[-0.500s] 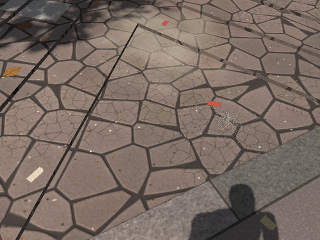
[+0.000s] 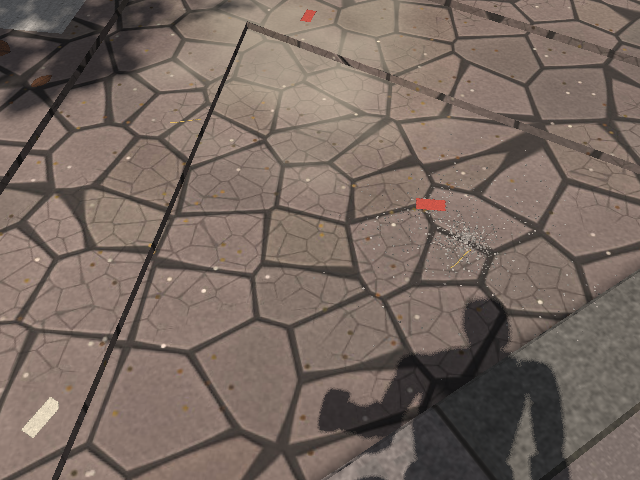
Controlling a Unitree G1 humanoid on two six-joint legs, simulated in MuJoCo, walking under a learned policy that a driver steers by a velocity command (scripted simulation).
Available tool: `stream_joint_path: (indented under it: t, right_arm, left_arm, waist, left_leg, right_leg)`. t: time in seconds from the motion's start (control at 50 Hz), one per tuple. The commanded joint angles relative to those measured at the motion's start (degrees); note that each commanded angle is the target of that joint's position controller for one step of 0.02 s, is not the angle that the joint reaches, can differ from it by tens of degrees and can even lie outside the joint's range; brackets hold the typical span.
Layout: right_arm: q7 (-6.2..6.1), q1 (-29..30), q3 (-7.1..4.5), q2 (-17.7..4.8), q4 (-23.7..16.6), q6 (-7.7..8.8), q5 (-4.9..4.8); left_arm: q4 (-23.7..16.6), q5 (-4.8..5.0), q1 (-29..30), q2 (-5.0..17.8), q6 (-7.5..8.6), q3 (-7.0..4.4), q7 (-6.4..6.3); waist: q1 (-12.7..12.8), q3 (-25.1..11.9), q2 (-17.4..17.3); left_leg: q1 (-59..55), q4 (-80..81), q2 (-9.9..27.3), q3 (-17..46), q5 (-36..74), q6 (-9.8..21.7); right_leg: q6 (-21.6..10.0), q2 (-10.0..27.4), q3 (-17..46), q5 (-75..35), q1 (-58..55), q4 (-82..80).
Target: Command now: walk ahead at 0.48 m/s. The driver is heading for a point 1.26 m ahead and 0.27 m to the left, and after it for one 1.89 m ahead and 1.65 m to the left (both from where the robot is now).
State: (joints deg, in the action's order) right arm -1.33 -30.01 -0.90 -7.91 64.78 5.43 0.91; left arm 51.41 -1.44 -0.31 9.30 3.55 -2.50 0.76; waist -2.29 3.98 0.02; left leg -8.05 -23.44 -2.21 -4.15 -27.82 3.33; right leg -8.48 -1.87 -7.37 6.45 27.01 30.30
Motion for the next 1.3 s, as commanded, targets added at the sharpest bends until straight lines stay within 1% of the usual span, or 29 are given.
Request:
stream_joint_path:
  t: [0.02,0.04,0.06,0.12,0.24,0.3,0.46,0.5,0.56,0.58,0.62,0.66,0.7,0.72,0.74,0.76,0.8,0.86,0.92,0.96,1.02,1.1,1.12,1.14,1.16,1.18,1.22,1.26,1.3]
  right_arm:
    - [1.05,-6.30,-0.36,-1.25,-4.26,0.07,-2.00]
    - [1.33,-2.24,-1.85,-6.76,-4.74,-0.06,-1.24]
    - [1.36,4.09,-2.39,-8.30,-7.39,0.06,-0.82]
    - [1.75,6.33,-2.37,-5.45,-7.78,-0.86,0.75]
    - [2.84,18.53,-2.31,-5.41,-12.82,-3.60,1.32]
    - [3.31,21.16,-1.65,-4.69,-13.41,-3.51,0.64]
    - [3.17,30.38,-2.96,-8.25,-16.92,-1.85,1.43]
    - [3.34,35.74,-4.16,-11.05,-19.47,-0.59,0.46]
    - [4.72,42.85,-2.88,-7.54,-22.58,0.87,-0.05]
    - [6.01,43.62,-2.29,-5.41,-22.94,0.75,0.41]
    - [7.33,35.31,-2.00,-3.80,-19.87,-0.68,1.00]
    - [5.50,23.86,-3.16,-7.84,-15.69,-1.59,1.16]
    - [4.01,5.24,-4.74,-11.44,-8.09,-1.35,2.82]
    - [4.42,-0.51,-6.03,-15.53,-5.59,-1.31,3.67]
    - [4.73,-3.96,-6.49,-18.71,-6.87,-1.58,1.80]
    - [4.49,-4.42,-6.32,-17.13,-8.03,-2.34,0.77]
    - [0.91,5.20,-5.19,-14.34,-9.60,-3.14,1.26]
    - [0.66,8.34,-3.68,-12.51,-10.69,-1.81,0.02]
    - [1.33,12.25,-3.22,-12.73,-11.28,-0.21,-0.20]
    - [1.40,12.98,-2.57,-10.22,-11.94,-0.62,-0.64]
    - [1.31,8.05,-3.17,-11.29,-12.10,-1.64,-1.96]
    - [0.53,5.31,-4.07,-11.59,-13.20,-3.14,-0.10]
    - [0.64,5.46,-4.28,-11.75,-13.73,-2.79,-0.13]
    - [0.52,2.07,-3.84,-9.04,-15.93,-2.21,-0.91]
    - [-0.41,-5.46,-3.69,-6.91,-15.65,-3.09,-3.17]
    - [-0.15,-2.62,-4.67,-12.69,-15.52,-4.11,-0.53]
    - [1.64,5.89,-4.56,-10.38,-16.79,-5.24,1.75]
    - [3.00,5.49,-3.90,-8.60,-16.85,-6.30,2.02]
    - [3.51,3.80,-3.34,-7.87,-15.78,-6.37,1.58]
  left_arm:
    - [5.79,-2.14,-30.99,16.09,0.44,-5.03,-1.11]
    - [5.59,0.27,-26.51,14.20,-0.39,-4.78,-0.49]
    - [4.64,0.83,-19.57,11.38,-0.36,-3.91,-0.48]
    - [5.93,0.63,-16.44,3.65,1.33,-1.59,-0.75]
    - [6.99,0.92,-21.94,7.20,2.83,-1.36,-1.25]
    - [6.76,0.64,-23.80,7.57,2.73,-1.35,-0.97]
    - [9.23,-0.92,-31.56,7.62,2.52,-1.30,-2.07]
    - [11.50,-1.82,-38.34,8.58,2.80,-1.89,-4.24]
    - [10.23,-2.77,-36.51,7.58,3.15,-1.98,-4.81]
    - [10.46,-1.74,-35.72,4.70,3.10,-1.09,-4.56]
    - [9.29,-0.57,-31.26,6.17,3.32,-0.75,-4.52]
    - [9.05,-0.50,-29.98,8.35,3.40,-0.81,-4.53]
    - [9.73,-0.08,-29.49,8.91,2.39,-0.81,-4.05]
    - [11.52,1.30,-34.72,6.12,2.25,-1.31,-3.63]
    - [8.94,4.46,-37.11,7.12,3.21,-1.13,-3.91]
    - [5.90,4.31,-29.30,8.34,3.88,-0.99,-3.97]
    - [1.47,0.52,-17.42,6.81,3.41,-0.07,-3.09]
    - [-0.55,-3.34,-17.05,3.66,-0.34,0.70,-1.56]
    - [-6.81,-1.28,-8.65,4.62,-1.15,1.36,-1.61]
    - [-6.73,-1.09,-8.50,2.65,-0.42,2.08,-1.12]
    - [-7.96,0.86,-4.52,4.00,-0.49,2.06,-1.13]
    - [-8.62,-0.08,-5.56,7.45,0.80,0.81,-1.89]
    - [-7.34,-0.52,-10.62,8.65,1.98,0.41,-2.17]
    - [-7.31,-1.40,-16.31,12.62,2.83,-0.37,-2.33]
    - [-7.60,-0.32,-18.01,14.25,1.62,-1.36,-1.86]
    - [-8.46,1.16,-16.69,11.70,0.45,-1.33,-1.55]
    - [-9.49,0.33,-9.65,6.34,-1.23,0.03,-1.68]
    - [-8.29,-0.37,-8.04,8.44,-2.00,-0.83,-1.59]
    - [-7.26,-0.17,-8.35,9.14,-1.62,-1.52,-0.92]
  waist:
    - [9.24,-19.52,10.26]
    - [9.33,-18.88,5.49]
    - [6.65,-8.54,4.09]
    - [1.40,-1.53,0.22]
    - [1.08,2.71,1.82]
    - [2.13,-0.84,3.23]
    - [6.09,2.33,3.63]
    - [9.48,3.64,3.72]
    - [11.63,9.34,-2.77]
    - [12.03,9.43,-3.94]
    - [10.22,4.68,-3.71]
    - [6.25,-0.60,-1.54]
    - [-2.93,-9.24,-4.92]
    - [-2.94,-13.92,-16.42]
    - [-2.97,-28.42,-14.93]
    - [-7.11,-31.76,-3.97]
    - [-3.08,-15.73,1.97]
    - [3.49,-5.65,6.36]
    - [6.00,0.68,0.70]
    - [4.99,-3.30,-4.84]
    - [1.54,-6.26,-6.29]
    - [1.67,-3.87,-5.93]
    - [3.74,-4.71,-3.78]
    - [3.37,-12.79,4.08]
    - [2.82,-23.98,14.40]
    - [2.99,-23.94,8.27]
    - [1.99,-11.23,3.71]
    - [0.18,-5.72,10.08]
    - [-1.02,-5.63,8.89]
  left_leg:
    - [35.33,-52.23,-0.13,-0.08,5.71,1.80]
    - [42.80,-58.89,-1.23,7.27,1.24,2.58]
    - [46.90,-57.63,2.70,7.40,6.56,2.99]
    - [37.57,-46.38,7.33,7.54,12.56,2.00]
    - [39.47,-27.51,7.74,3.30,20.88,-1.01]
    - [33.05,-22.32,4.42,-0.75,29.91,-1.38]
    - [47.77,-17.76,6.26,2.35,26.52,2.09]
    - [67.13,-16.39,9.23,10.53,28.72,1.70]
    - [64.38,-2.93,7.69,6.79,32.57,-0.18]
    - [55.77,0.54,7.59,5.93,41.77,-0.48]
    - [35.76,5.17,5.85,3.17,51.76,0.65]
    - [26.90,4.98,3.93,1.22,50.92,2.69]
    - [3.83,6.90,2.69,-4.38,55.37,4.55]
    - [-15.12,-5.39,10.99,2.93,75.41,7.88]
    - [-33.42,-21.04,23.81,19.35,91.90,15.97]
    - [-33.48,-13.55,25.98,26.51,74.35,19.77]
    - [-12.07,3.15,23.69,33.71,31.57,19.35]
    - [18.70,2.37,22.39,30.91,48.29,19.09]
    - [36.09,8.85,9.54,17.23,49.80,11.64]
    - [38.69,6.39,3.87,11.33,55.71,7.26]
    - [25.62,2.25,5.85,14.99,57.22,4.42]
    - [18.95,-7.05,6.38,22.90,48.32,3.51]
    - [20.42,-13.43,3.76,21.50,44.74,2.84]
    - [26.62,-25.06,0.91,18.59,25.74,1.36]
    - [34.50,-41.25,-6.67,10.79,-13.73,0.03]
    - [40.21,-46.81,-4.09,8.84,-13.73,0.26]
    - [42.81,-45.59,-0.86,9.32,-2.91,-0.42]
    - [37.38,-40.25,-0.31,7.01,1.92,-1.50]
    - [30.95,-33.02,-0.31,4.89,3.70,-1.09]
  right_leg:
    - [-12.04,24.47,38.89,14.97,-46.91,-7.58]
    - [-13.34,24.30,49.70,23.26,-43.49,-16.63]
    - [-10.96,22.80,39.74,24.61,-35.00,-17.96]
    - [-5.19,15.74,22.70,5.08,-17.16,-20.80]
    - [-3.11,11.43,12.66,-8.73,-13.28,-23.75]
    - [-1.08,8.81,7.35,-18.60,-13.93,-20.82]
    - [-5.27,15.32,11.88,-22.91,-33.90,-9.80]
    - [-5.46,18.46,18.07,-13.51,-51.90,-3.99]
    - [-4.09,14.71,13.85,-8.32,-43.54,-3.64]
    - [-2.45,12.13,11.38,-3.70,-36.08,-4.24]
    - [-0.95,10.90,7.95,-2.72,-28.51,-0.71]
    - [-0.26,10.42,6.50,-15.41,-29.65,13.02]
    - [1.79,7.06,2.03,-13.67,-19.58,42.70]
    - [4.73,-0.63,-2.03,36.20,1.22,72.07]
    - [5.51,1.00,7.70,42.20,17.06,86.69]
    - [6.26,3.31,8.59,35.71,25.71,86.43]
    - [6.97,6.31,6.70,21.86,33.64,76.72]
    - [7.31,7.89,9.02,25.77,22.55,70.51]
    - [9.04,6.99,5.98,5.77,13.72,38.68]
    - [9.10,2.86,3.32,-9.53,-2.63,21.08]
    - [8.51,0.28,5.31,-14.91,-3.80,8.78]
    - [7.39,0.16,8.69,-6.71,-8.35,-2.38]
    - [6.18,2.97,10.15,-14.21,-14.89,-6.89]
    - [2.71,16.42,18.79,-42.24,-28.99,0.50]
    - [-8.07,30.73,32.49,-54.91,-39.81,1.27]
    - [-9.78,28.54,38.49,-29.62,-35.47,-3.40]
    - [-5.20,20.10,32.53,15.94,-20.67,-13.23]
    - [-1.91,15.25,26.20,25.95,-9.37,-19.92]
    - [-1.13,12.92,20.66,22.36,-4.73,-21.20]
